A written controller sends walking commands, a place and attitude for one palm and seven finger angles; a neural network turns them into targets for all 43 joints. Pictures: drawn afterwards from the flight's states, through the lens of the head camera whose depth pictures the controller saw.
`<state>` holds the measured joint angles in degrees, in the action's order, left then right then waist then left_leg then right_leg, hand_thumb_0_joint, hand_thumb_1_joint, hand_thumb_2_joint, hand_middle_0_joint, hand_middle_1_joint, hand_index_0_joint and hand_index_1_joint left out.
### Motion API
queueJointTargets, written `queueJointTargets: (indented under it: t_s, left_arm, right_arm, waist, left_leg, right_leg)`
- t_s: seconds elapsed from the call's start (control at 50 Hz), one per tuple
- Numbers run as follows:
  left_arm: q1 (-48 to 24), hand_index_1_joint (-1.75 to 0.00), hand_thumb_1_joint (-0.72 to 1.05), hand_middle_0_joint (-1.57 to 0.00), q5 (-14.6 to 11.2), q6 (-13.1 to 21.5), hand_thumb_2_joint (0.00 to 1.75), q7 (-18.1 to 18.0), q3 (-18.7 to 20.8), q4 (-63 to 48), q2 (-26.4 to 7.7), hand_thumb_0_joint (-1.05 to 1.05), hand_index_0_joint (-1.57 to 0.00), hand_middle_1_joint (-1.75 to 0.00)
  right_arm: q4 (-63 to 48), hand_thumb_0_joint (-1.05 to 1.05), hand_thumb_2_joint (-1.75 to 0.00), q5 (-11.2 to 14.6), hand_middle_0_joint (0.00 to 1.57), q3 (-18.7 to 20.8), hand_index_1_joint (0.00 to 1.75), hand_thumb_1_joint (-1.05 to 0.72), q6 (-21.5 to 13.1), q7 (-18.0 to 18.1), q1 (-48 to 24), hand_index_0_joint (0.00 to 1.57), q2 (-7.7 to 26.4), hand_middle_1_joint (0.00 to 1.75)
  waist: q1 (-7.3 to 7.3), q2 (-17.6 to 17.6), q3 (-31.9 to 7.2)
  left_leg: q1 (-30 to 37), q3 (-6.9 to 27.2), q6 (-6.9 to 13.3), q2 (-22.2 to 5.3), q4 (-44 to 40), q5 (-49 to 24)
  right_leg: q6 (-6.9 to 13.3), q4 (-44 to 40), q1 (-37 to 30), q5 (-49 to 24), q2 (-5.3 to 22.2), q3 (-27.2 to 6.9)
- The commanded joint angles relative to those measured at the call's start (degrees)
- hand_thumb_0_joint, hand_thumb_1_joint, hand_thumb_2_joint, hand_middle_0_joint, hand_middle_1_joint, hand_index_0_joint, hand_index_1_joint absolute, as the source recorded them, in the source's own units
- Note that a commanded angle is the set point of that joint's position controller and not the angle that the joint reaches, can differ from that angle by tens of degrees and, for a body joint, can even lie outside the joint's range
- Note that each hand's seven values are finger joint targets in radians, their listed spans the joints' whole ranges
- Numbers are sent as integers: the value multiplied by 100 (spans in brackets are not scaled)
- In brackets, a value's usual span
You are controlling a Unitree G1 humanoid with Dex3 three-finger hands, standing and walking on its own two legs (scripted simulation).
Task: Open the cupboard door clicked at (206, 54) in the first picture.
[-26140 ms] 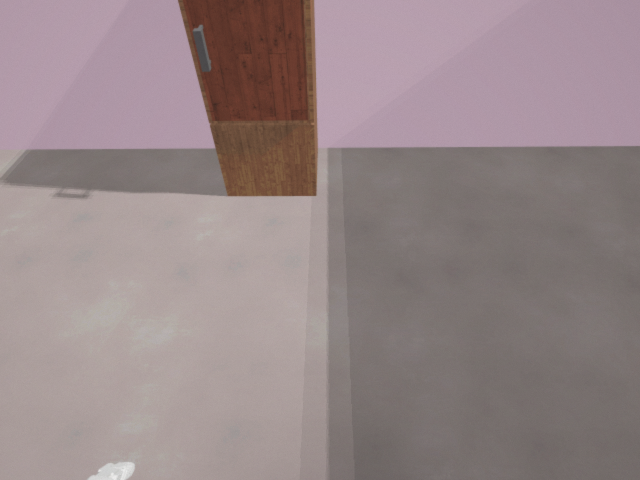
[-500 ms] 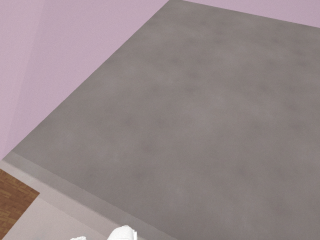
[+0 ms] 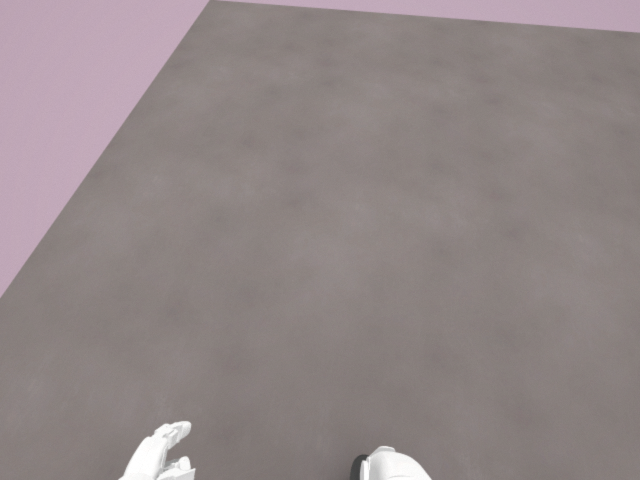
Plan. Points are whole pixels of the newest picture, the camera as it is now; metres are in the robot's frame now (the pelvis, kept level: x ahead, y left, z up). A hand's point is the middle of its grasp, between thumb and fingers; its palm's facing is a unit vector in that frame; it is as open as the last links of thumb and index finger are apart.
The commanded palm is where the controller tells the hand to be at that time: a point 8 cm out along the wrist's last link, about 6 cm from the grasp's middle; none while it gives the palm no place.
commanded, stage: walk to a spot facing it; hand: left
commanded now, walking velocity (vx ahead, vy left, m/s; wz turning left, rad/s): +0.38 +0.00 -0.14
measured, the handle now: out of the picture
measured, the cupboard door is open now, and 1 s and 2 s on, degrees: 44 44 44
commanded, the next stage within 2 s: turn to face it in 0.68 s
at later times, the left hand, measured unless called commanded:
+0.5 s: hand (200, 438) +0.20 +0.18 -0.19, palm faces +0.02 -0.98 -0.18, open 7.3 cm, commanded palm none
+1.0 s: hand (267, 248) +0.53 +0.10 -0.16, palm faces -0.01 -0.98 -0.22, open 7.2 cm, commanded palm none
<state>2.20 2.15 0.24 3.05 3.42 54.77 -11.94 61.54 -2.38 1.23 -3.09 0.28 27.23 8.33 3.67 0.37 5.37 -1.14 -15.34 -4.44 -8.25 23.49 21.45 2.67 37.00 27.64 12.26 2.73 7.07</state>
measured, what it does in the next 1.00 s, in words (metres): walks ahead: right foot, then left foot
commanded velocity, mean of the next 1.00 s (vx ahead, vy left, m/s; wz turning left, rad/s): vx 0.26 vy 0.00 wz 0.05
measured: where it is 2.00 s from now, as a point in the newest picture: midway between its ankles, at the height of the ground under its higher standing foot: (362, 338)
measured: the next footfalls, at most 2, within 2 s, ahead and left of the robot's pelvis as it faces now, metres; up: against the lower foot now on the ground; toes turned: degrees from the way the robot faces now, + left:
right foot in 0.04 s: +0.14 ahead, -0.11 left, +0.00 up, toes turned -7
left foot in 0.42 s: +0.33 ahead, +0.11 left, +0.00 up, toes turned +6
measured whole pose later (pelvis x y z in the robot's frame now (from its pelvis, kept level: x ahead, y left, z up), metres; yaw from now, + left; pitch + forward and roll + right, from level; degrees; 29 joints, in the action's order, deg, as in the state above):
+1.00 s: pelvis +0.44 -0.08 +0.00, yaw -1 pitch +0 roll +0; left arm 9.0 1.3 3.2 -1.3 3.2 58.4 -9.9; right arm 61.8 -0.8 2.7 0.2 0.1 16.3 9.7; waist 2.2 -0.2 4.4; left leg -26.2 -5.7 -2.2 -5.1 53.2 22.5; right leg 1.8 27.8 12.3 15.8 3.6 11.4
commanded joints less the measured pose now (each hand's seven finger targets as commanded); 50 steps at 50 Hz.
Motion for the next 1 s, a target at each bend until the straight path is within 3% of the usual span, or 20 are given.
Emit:
queueJointTargets:
  t_s: [0.0,0.02,0.08,0.14,0.3,0.36,0.38,0.42,0.46,0.52,0.58,0.64,0.72,0.74,0.76,0.78,0.8,0.84,0.9,0.98]
  left_arm:
    - [2806,-30,90,-20,-24,250,90,-180,450,469,-1426,0,-20,-30]
    - [2819,-30,90,-20,-186,223,90,-227,430,517,-1610,0,-20,-30]
    - [1441,-30,90,-20,-165,248,90,-345,181,159,-710,0,-20,-30]
    - [1117,-30,90,-20,-81,344,90,-335,126,165,-499,0,-20,-30]
    - [1596,-30,90,-20,-106,459,90,-263,145,458,-644,0,-20,-30]
    - [1641,-30,90,-20,-138,443,90,-274,144,534,-660,0,-20,-30]
    - [1579,-30,90,-20,-144,439,90,-266,122,478,-532,0,-20,-30]
    - [1371,-30,90,-20,-154,488,90,-200,24,89,-269,0,-20,-30]
    - [825,-30,90,-20,-113,429,90,-219,70,44,-330,0,-20,-30]
    - [1105,-30,90,-20,-50,236,90,-104,81,175,-114,0,-20,-30]
    - [1091,-30,90,-20,-62,151,90,-69,52,156,21,0,-20,-30]
    - [839,-30,90,-20,-60,161,90,-63,47,82,14,0,-20,-30]
    - [1131,-30,90,-20,-41,160,90,-70,118,191,-196,0,-20,-30]
    - [1717,-30,90,-20,-34,206,90,-102,174,349,-457,0,-20,-30]
    - [2437,-30,90,-20,1,293,90,-170,296,558,-951,0,-20,-30]
    - [2908,-30,90,-20,-91,306,90,-233,385,659,-1465,0,-20,-30]
    - [2654,-30,90,-20,-121,303,90,-313,320,612,-1302,0,-20,-30]
    - [1769,-30,90,-20,-116,272,90,-416,167,380,-761,0,-20,-30]
    - [1233,-30,90,-20,-83,335,90,-408,41,248,-487,0,-20,-30]
    - [1121,-30,90,-20,-103,287,90,-426,119,191,-586,0,-20,-30]
  right_arm:
    - [-472,0,-90,242,20,103,30,-90,-99,15,-141,20,559,30]
    - [-654,0,-90,222,20,156,30,-90,-87,23,-672,20,672,30]
    - [-491,0,-90,119,20,229,30,-90,23,39,-935,20,598,30]
    - [-234,0,-90,84,20,201,30,-90,174,-38,-481,20,270,30]
    - [-782,0,-90,95,20,228,30,-90,48,-187,-1693,20,410,30]
    - [-654,0,-90,80,20,255,30,-90,-40,-132,-1364,20,593,30]
    - [-423,0,-90,52,20,313,30,-90,-87,-77,-696,20,865,30]
    - [-156,0,-90,-34,20,499,30,-90,-61,45,753,20,1787,30]
    - [-332,0,-90,13,20,406,30,-90,-43,86,69,20,1375,30]
    - [-488,0,-90,39,20,262,30,-90,-165,98,-741,20,973,30]
    - [-433,0,-90,56,20,277,30,-90,-155,64,-831,20,980,30]
    - [-331,0,-90,45,20,312,30,-90,-85,26,-715,20,1025,30]
    - [-268,0,-90,50,20,287,30,-90,16,22,-717,20,1067,30]
    - [-250,0,-90,82,20,271,30,-90,25,2,-788,20,982,30]
    - [-348,0,-90,153,20,204,30,-90,11,-27,-793,20,704,30]
    - [-528,0,-90,209,20,177,30,-90,16,-24,-806,20,547,30]
    - [-535,0,-90,202,20,209,30,-90,35,20,-1089,20,679,30]
    - [-453,0,-90,198,20,218,30,-90,81,59,-1186,20,621,30]
    - [-212,0,-90,171,20,119,30,-90,240,9,-803,20,262,30]
    - [-344,0,-90,161,20,112,30,-90,331,-74,-1010,20,182,30]
  waist:
    - [-1477,-1740,-1923]
    - [-1408,-1438,-1529]
    - [-630,-912,-367]
    - [-198,-770,-301]
    - [-398,-509,-87]
    - [-128,-302,-226]
    - [171,138,-544]
    - [597,1506,-1334]
    - [316,852,-608]
    - [-246,629,-203]
    - [-345,725,-327]
    - [-276,581,-142]
    - [-525,495,-233]
    - [-829,113,-457]
    - [-1127,-1077,-860]
    - [-1212,-1997,-1222]
    - [-1153,-1591,-1092]
    - [-720,-1204,-716]
    - [-320,-998,-657]
    - [-323,-757,-496]
  left_leg:
    - [-3336,-63,254,298,3849,374]
    - [-4076,809,289,403,5027,1489]
    - [-3584,1447,245,-297,4653,173]
    - [-2627,1160,201,-153,3442,-122]
    - [-2513,981,268,166,1407,-910]
    - [-1340,716,378,457,558,-1072]
    - [-89,1106,590,240,300,-1023]
    - [1586,4243,1800,-2095,-620,-1125]
    - [307,3757,1663,-1909,-859,-752]
    - [-708,2237,1190,-1253,-1280,-898]
    - [-1005,1245,1079,-894,-1314,-1181]
    - [-1100,1043,1060,-872,-1225,-972]
    - [-1325,784,817,-658,-403,-798]
    - [-1608,509,642,-354,549,-986]
    - [-2658,88,389,228,2175,-458]
    - [-3410,482,310,649,3809,1660]
    - [-3650,1219,339,400,4491,1412]
    - [-3486,1597,314,13,4470,657]
    - [-2589,1253,224,149,3346,243]
    - [-2380,842,182,308,2266,-234]
  right_leg:
    - [1019,-1282,-5084,439,1787,-2890]
    - [1336,-2048,-4650,-145,2319,-3858]
    - [1026,-2340,-2232,-216,1707,-2274]
    - [850,-2594,-1271,-48,1225,-1414]
    - [792,-2544,-1895,-30,1174,-1393]
    - [565,-1630,-1805,-1159,938,-1053]
    - [363,-489,-1119,-1512,643,-778]
    - [-74,2876,1023,1910,-399,-272]
    - [-72,3915,1506,1321,157,-834]
    - [-223,3083,999,522,439,-794]
    - [-267,1501,177,215,450,-433]
    - [-283,473,-278,-2,252,-73]
    - [-188,-320,-1526,-279,-70,175]
    - [-60,-633,-2340,-120,-22,-114]
    - [396,-1107,-3467,-120,1058,-1644]
    - [1012,-2080,-3964,-477,2340,-3301]
    - [1142,-2117,-3639,-863,2296,-3181]
    - [908,-1972,-2724,-1808,2080,-1890]
    - [580,-1948,-1867,-2769,1669,-514]
    - [447,-1736,-1906,-2897,1605,11]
